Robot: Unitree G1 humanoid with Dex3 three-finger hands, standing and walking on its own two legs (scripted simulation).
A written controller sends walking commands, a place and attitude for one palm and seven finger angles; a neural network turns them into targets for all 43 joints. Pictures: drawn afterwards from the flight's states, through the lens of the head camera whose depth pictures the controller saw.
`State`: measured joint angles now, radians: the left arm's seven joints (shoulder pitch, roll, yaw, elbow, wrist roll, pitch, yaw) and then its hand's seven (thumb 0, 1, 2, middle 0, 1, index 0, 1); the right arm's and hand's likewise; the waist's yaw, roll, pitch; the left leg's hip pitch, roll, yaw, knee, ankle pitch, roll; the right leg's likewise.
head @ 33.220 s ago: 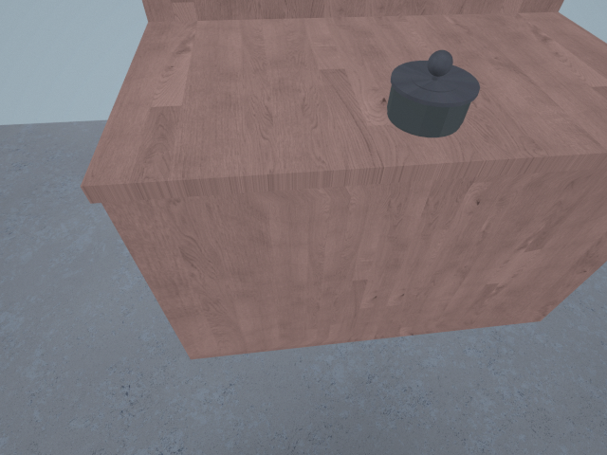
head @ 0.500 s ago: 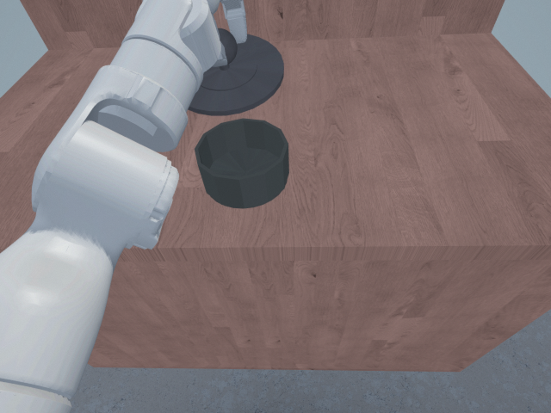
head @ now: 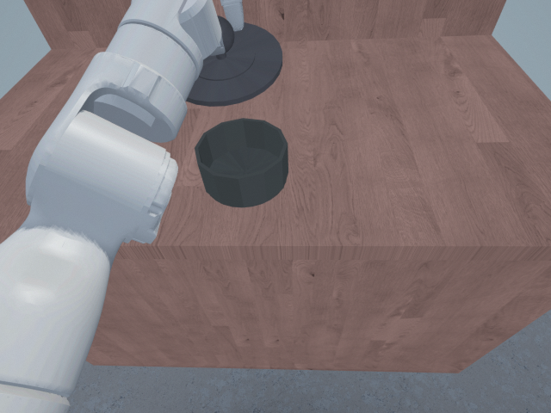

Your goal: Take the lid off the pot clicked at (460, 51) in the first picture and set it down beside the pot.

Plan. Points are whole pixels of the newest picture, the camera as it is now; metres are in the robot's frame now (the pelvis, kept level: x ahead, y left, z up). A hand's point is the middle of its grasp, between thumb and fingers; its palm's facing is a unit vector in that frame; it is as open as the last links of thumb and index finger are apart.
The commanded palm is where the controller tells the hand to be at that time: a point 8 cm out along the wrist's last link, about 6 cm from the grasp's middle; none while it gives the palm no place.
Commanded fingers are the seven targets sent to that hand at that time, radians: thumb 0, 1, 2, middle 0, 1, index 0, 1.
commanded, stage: move the lid sideways beside the pot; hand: left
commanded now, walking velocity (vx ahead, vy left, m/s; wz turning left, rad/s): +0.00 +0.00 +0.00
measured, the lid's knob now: (216, 35) +0.51 +0.05 +0.29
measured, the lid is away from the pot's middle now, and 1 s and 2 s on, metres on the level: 0.02 0.13 0.25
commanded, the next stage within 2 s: none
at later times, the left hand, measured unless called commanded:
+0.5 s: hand (154, 31) +0.48 +0.12 +0.32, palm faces -0.17 -0.04 -0.99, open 7.5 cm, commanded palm +0.47 +0.12 +0.38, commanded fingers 0.00 0.70 0.95 -0.85 -1.11 -0.81 -1.06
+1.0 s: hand (107, 31) +0.48 +0.17 +0.32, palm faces -0.16 -0.07 -0.98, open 7.5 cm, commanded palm +0.47 +0.17 +0.38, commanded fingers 0.00 0.70 0.95 -0.85 -1.11 -0.81 -1.06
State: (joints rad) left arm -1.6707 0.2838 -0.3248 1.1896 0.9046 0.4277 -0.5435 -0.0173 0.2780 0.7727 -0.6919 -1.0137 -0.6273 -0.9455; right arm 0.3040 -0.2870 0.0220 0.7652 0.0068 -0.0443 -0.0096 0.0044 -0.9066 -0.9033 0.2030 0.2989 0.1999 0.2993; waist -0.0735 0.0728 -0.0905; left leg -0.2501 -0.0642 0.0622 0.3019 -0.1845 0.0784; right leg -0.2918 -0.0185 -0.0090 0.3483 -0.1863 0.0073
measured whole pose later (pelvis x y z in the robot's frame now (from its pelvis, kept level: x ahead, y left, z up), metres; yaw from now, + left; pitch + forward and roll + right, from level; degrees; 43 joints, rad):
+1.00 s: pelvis +0.00 +0.01 +0.00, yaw +1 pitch +6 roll +0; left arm -1.53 0.51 -0.30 1.02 0.96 0.30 -0.61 -0.02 0.28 0.77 -0.70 -1.01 -0.63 -0.95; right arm 0.29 -0.29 0.02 0.73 0.02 0.03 -0.01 0.00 -0.91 -0.90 0.20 0.30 0.20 0.30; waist -0.06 0.05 -0.07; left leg -0.21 -0.07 0.04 0.27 -0.17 0.08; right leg -0.24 -0.03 -0.03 0.29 -0.17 0.02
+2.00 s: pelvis +0.01 +0.01 +0.00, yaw +2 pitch +8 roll -1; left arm -1.52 0.76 -0.24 1.06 1.01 0.22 -0.62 -0.03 0.28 0.77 -0.70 -1.02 -0.63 -0.95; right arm 0.30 -0.30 0.02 0.74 0.05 0.08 -0.02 0.00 -0.91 -0.90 0.20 0.30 0.20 0.30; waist -0.09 0.04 -0.05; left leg -0.25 -0.07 0.03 0.29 -0.18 0.08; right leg -0.24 -0.02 -0.04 0.26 -0.16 0.02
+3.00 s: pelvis +0.00 +0.01 +0.00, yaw +1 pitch +7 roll -1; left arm -1.42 0.70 -0.23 1.12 0.98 0.24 -0.61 -0.03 0.29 0.77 -0.70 -1.02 -0.62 -0.95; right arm 0.31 -0.30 0.01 0.74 0.05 0.09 -0.02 0.00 -0.91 -0.90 0.20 0.30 0.20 0.30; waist -0.10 0.04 -0.04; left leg -0.26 -0.06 0.03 0.33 -0.20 0.09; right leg -0.26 -0.02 -0.04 0.29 -0.17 0.02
